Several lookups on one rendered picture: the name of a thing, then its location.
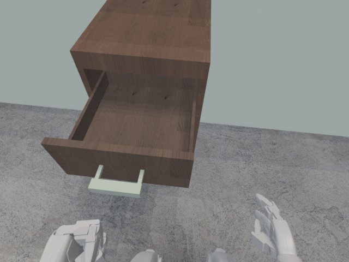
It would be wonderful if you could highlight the robot right hand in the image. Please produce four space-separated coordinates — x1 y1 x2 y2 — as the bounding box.
251 194 297 260

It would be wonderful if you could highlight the handle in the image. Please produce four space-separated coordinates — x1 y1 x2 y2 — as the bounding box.
88 165 145 198

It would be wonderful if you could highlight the robot right shin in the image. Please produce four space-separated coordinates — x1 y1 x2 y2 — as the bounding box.
215 248 225 253

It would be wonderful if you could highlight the robot left hand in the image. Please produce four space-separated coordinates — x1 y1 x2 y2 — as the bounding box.
40 219 109 262

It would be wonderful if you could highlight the cabinet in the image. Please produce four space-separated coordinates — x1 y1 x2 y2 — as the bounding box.
70 0 211 153

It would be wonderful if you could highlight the drawer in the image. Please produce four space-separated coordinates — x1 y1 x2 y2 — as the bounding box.
41 70 197 188

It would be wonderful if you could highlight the left robot thigh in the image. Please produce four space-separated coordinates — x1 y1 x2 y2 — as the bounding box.
130 251 163 262

